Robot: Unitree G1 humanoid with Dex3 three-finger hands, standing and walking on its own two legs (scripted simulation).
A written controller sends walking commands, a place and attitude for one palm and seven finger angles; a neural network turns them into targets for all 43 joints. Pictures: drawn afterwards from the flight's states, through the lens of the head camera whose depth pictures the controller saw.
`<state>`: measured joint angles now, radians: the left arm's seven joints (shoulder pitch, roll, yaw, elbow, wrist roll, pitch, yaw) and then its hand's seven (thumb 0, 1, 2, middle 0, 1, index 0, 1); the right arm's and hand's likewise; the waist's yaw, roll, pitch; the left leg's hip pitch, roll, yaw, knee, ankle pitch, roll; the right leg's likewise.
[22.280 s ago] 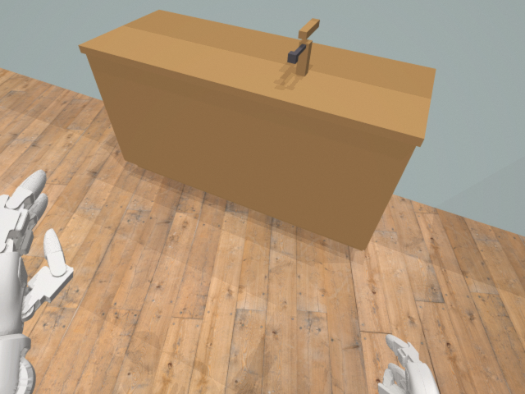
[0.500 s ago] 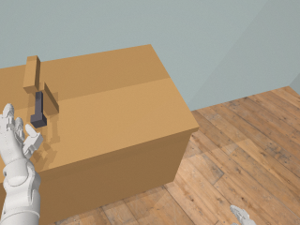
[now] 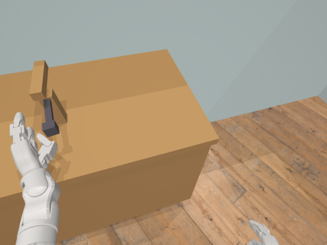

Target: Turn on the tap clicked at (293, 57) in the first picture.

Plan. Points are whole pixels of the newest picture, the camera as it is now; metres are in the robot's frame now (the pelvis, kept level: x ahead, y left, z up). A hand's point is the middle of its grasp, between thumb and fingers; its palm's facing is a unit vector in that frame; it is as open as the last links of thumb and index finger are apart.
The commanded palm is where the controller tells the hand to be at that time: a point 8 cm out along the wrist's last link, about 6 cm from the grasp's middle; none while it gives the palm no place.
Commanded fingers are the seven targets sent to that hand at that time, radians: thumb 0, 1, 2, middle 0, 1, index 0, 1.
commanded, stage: push the lever round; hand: left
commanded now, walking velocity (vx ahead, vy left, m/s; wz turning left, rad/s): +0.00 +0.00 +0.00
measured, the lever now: (50, 128) +0.36 +0.30 +0.08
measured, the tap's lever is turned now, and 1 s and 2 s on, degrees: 7 40 58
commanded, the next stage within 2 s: none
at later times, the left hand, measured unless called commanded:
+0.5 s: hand (74, 137) +0.35 +0.24 +0.06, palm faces +0.69 -0.72 -0.07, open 7.6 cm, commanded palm +0.30 +0.26 +0.07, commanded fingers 0.00 0.90 0.90 -0.15 -0.15 -0.15 -0.15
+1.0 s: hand (89, 129) +0.38 +0.21 +0.06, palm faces +0.77 -0.63 -0.09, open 7.6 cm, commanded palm +0.33 +0.24 +0.07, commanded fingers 0.00 0.90 0.90 -0.15 -0.15 -0.15 -0.15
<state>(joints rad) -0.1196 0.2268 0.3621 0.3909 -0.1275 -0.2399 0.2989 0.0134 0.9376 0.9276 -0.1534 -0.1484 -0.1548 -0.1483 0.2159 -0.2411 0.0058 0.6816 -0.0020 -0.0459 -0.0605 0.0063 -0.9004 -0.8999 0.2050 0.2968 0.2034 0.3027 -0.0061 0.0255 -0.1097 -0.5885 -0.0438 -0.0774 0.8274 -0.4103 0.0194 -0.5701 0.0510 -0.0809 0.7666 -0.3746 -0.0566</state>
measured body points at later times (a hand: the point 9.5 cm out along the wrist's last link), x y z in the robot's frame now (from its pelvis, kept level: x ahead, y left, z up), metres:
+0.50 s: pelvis +0.00 +0.00 +0.00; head +0.03 +0.00 +0.45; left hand +0.31 +0.28 +0.07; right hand +0.14 -0.24 -0.11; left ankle +0.00 +0.10 -0.70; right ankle +0.00 -0.09 -0.70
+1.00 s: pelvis +0.00 -0.01 +0.00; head +0.03 -0.01 +0.45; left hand +0.33 +0.24 +0.07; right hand +0.14 -0.25 -0.12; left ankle +0.00 +0.10 -0.70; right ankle +0.00 -0.09 -0.70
